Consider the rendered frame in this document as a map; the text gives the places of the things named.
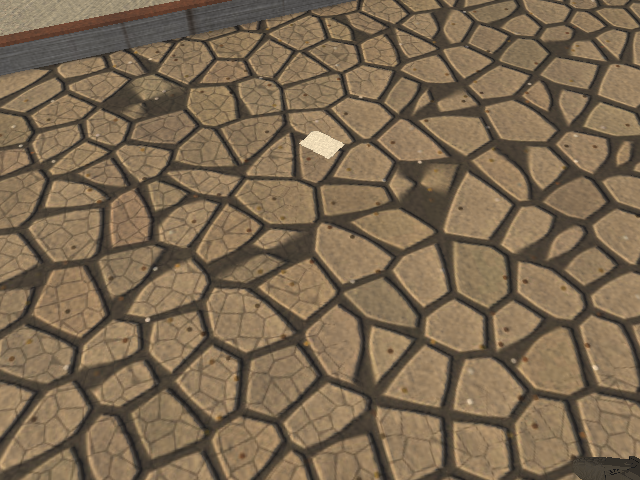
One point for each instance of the robot right hand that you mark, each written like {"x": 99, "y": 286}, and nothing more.
{"x": 602, "y": 468}

